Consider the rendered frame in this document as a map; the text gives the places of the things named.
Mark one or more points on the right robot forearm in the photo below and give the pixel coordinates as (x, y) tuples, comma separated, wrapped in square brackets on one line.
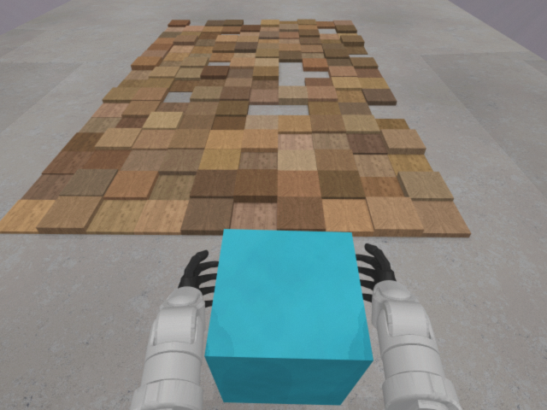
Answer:
[(414, 375)]

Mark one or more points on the left robot forearm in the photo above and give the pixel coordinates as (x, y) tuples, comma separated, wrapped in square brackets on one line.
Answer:
[(174, 355)]

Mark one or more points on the right robot hand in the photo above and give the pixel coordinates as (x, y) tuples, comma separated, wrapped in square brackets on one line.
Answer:
[(381, 265)]

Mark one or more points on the carton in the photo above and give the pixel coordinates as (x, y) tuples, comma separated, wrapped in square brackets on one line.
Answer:
[(288, 322)]

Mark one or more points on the left robot hand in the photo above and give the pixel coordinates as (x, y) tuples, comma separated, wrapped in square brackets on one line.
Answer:
[(193, 269)]

